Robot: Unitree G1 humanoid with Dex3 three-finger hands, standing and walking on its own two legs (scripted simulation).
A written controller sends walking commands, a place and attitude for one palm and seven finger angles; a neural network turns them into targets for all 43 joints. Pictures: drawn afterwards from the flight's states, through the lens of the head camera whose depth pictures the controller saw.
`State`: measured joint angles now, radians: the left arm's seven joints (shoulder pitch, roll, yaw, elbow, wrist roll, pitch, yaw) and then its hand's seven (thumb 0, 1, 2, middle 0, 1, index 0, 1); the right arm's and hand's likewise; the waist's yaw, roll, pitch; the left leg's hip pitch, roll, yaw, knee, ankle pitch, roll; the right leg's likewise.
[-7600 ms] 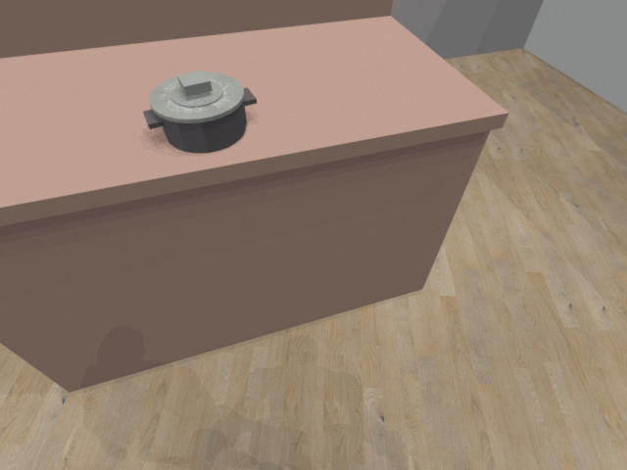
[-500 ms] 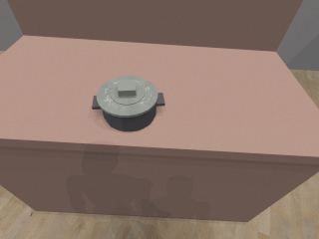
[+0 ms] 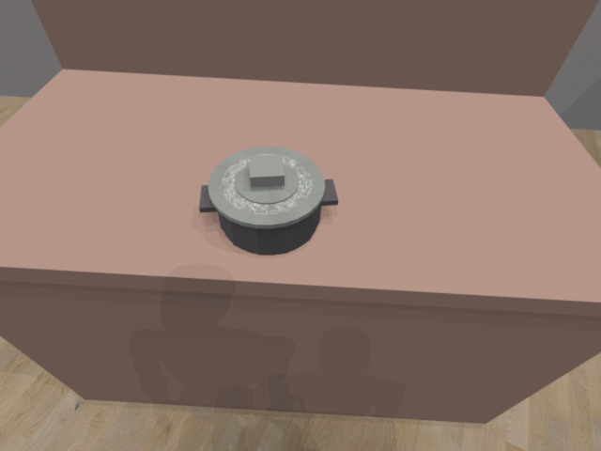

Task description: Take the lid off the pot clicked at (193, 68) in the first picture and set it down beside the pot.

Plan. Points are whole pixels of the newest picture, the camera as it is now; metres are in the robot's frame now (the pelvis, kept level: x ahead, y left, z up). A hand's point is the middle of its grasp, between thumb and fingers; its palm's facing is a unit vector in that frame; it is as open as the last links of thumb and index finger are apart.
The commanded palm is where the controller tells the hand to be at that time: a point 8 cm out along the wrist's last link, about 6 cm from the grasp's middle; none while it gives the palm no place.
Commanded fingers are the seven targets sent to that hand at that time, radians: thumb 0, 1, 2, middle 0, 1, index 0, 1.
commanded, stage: come to a stop and stand still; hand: left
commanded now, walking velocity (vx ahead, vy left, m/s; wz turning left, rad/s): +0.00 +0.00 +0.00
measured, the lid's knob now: (266, 170) +0.48 +0.08 +0.12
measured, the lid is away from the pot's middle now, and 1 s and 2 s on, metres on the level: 0.00 0.00 0.00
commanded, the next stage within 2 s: look again from close up in 0.36 s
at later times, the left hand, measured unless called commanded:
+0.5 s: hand out of the picture +0.00 +0.15 -0.18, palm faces +0.04 -0.99 -0.15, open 7.4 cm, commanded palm none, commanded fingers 0.00 0.90 0.90 -0.20 -0.30 -0.20 -0.30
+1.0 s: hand out of the picture +0.02 +0.16 -0.18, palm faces +0.01 -0.98 -0.20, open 7.4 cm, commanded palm none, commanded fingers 0.00 0.90 0.90 -0.20 -0.30 -0.20 -0.30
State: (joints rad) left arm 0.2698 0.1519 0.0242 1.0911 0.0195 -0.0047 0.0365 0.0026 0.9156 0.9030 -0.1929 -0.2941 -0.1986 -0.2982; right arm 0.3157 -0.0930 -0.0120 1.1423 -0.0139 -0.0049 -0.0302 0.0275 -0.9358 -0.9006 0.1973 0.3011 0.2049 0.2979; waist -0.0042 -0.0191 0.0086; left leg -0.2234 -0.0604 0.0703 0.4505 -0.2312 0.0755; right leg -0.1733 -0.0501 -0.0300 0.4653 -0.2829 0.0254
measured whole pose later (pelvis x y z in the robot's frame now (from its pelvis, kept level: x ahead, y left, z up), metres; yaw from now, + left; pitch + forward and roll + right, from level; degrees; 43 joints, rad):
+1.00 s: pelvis +0.01 -0.01 +0.00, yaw +0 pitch +0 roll +0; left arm 0.30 0.17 -0.02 1.04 0.01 -0.01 0.04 0.00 0.91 0.90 -0.19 -0.29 -0.20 -0.30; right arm 0.24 -0.17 0.00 1.05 -0.01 -0.02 -0.02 0.01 -0.93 -0.90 0.20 0.30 0.20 0.30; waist 0.00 -0.01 0.02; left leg -0.23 -0.04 0.06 0.51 -0.28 0.06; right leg -0.17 -0.03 -0.03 0.50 -0.33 0.01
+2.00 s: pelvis -0.01 -0.04 +0.01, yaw +2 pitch -1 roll -1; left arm 0.60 0.25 0.10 -0.06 -0.03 -0.04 0.09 0.01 0.90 0.90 -0.92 -1.09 -0.93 -1.09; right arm 0.10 -0.25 -0.01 0.56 0.01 -0.10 -0.01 0.01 -0.91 -0.90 0.19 0.30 0.20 0.30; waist 0.07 0.04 0.05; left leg -0.19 -0.01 0.01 0.39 -0.18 0.03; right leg -0.09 0.01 -0.09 0.33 -0.22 -0.02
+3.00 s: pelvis +0.01 -0.02 +0.01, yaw +0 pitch -2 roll -1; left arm 0.61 0.34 0.26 -0.52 -0.02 -0.14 0.07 0.01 0.89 0.90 -1.30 -1.49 -1.30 -1.50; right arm 0.15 -0.20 0.02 0.61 0.00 -0.13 -0.02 0.02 -0.91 -0.90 0.20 0.30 0.21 0.30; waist 0.08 0.04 0.04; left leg -0.15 -0.01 0.05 0.42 -0.23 0.05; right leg -0.06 0.00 -0.05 0.34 -0.24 0.00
